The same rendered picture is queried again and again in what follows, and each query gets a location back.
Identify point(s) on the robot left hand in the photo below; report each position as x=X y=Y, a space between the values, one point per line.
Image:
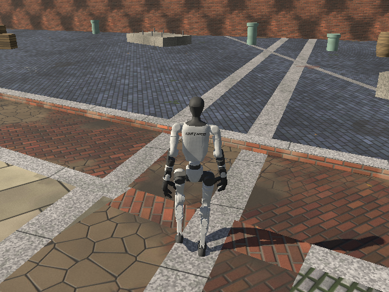
x=165 y=187

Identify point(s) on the robot right upper arm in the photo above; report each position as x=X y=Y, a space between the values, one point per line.
x=214 y=129

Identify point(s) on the humanoid robot head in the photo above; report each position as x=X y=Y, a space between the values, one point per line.
x=196 y=105

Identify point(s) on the left robot forearm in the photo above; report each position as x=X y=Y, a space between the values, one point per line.
x=169 y=166

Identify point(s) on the robot left upper arm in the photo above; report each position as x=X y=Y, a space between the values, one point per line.
x=174 y=139

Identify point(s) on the right robot forearm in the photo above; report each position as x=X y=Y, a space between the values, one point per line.
x=221 y=165

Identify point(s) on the robot right hand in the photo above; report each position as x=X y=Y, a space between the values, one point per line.
x=223 y=183

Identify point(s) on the humanoid robot torso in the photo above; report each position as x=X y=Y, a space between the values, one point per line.
x=195 y=147

